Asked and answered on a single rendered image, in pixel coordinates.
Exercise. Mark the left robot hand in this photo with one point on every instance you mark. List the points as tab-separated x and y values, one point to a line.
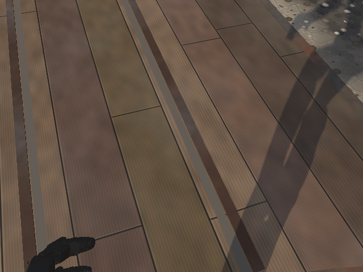
58	251

